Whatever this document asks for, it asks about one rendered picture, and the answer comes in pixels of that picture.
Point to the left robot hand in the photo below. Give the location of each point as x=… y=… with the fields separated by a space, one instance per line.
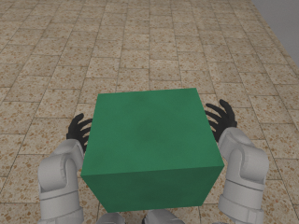
x=75 y=132

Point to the right robot forearm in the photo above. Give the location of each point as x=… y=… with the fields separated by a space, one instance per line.
x=246 y=173

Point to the left robot forearm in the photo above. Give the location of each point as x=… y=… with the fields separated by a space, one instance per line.
x=57 y=177

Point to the right robot hand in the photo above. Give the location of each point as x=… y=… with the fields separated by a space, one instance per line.
x=227 y=120

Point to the carton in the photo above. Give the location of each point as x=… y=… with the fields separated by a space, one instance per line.
x=150 y=150

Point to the robot thigh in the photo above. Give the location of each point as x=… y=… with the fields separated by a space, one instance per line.
x=162 y=216
x=111 y=218

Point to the robot left thigh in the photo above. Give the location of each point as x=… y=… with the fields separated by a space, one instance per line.
x=111 y=218

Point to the robot right thigh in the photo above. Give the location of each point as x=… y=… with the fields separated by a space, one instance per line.
x=162 y=216

